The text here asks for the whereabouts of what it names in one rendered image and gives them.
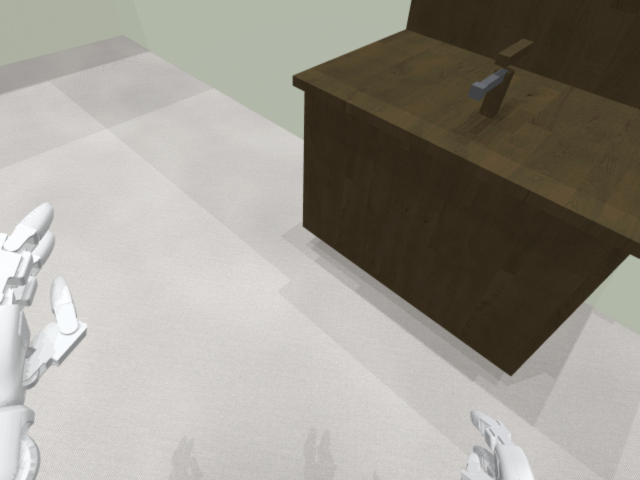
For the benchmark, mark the tap lever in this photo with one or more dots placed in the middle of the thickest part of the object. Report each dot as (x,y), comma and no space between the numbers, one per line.
(478,89)

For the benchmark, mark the left robot forearm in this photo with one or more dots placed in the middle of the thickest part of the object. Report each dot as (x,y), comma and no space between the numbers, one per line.
(19,453)

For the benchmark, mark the counter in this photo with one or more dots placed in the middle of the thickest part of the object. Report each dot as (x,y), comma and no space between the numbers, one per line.
(495,218)

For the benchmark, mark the right robot hand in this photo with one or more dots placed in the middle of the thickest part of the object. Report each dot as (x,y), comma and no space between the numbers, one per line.
(509,462)

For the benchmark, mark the left robot hand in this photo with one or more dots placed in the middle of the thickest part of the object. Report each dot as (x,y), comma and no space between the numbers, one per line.
(21,258)

